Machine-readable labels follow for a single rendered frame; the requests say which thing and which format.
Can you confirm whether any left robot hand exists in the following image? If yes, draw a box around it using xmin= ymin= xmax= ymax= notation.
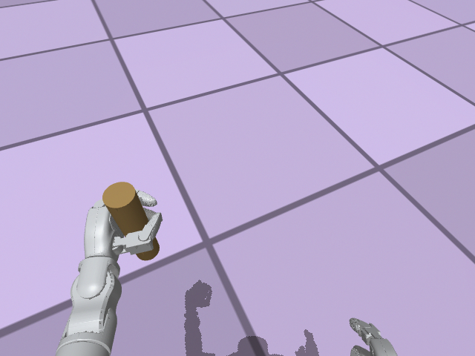
xmin=84 ymin=189 xmax=163 ymax=262

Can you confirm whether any left robot arm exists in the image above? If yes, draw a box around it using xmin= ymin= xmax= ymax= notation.
xmin=55 ymin=256 xmax=122 ymax=356

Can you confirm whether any can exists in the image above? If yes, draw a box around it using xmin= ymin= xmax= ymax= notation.
xmin=102 ymin=182 xmax=160 ymax=260

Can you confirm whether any right robot hand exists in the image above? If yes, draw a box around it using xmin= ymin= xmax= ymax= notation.
xmin=350 ymin=318 xmax=398 ymax=356

